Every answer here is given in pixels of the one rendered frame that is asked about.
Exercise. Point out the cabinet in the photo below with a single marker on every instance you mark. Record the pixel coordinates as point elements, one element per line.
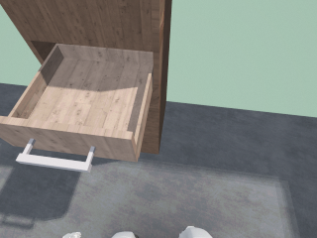
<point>134,25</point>

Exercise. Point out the drawer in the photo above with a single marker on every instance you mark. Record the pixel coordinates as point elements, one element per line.
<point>83,97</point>

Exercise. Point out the handle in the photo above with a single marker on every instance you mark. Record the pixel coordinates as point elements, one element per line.
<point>56,163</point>

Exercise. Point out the robot right thigh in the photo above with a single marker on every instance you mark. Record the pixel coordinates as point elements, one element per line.
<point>194,232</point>

